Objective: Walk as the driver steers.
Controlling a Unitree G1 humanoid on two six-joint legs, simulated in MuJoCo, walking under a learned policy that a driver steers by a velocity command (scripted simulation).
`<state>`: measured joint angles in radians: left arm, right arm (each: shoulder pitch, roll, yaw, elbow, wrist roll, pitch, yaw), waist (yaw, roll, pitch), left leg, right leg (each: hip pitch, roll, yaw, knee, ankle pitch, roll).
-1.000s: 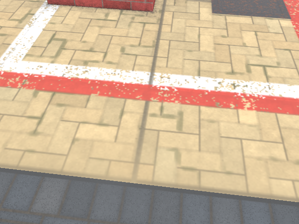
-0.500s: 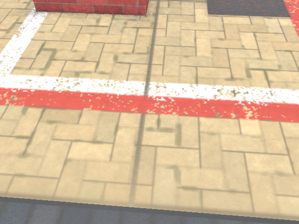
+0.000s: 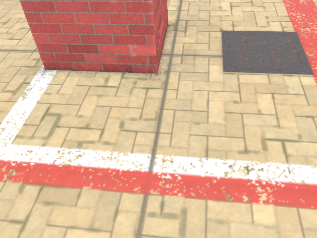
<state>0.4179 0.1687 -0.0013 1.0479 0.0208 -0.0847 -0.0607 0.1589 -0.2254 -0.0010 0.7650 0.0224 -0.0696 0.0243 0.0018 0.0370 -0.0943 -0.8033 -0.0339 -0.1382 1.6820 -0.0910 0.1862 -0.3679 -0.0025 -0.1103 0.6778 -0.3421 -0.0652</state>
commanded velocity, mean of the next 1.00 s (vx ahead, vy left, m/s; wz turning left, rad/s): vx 0.50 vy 0.00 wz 0.00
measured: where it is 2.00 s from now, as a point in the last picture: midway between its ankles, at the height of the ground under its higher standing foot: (175, 147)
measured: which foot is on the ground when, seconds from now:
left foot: up 0.00-0.40, down 0.42-0.94, up 0.96-1.00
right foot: down 0.00-0.44, up 0.46-0.90, down 0.92-1.00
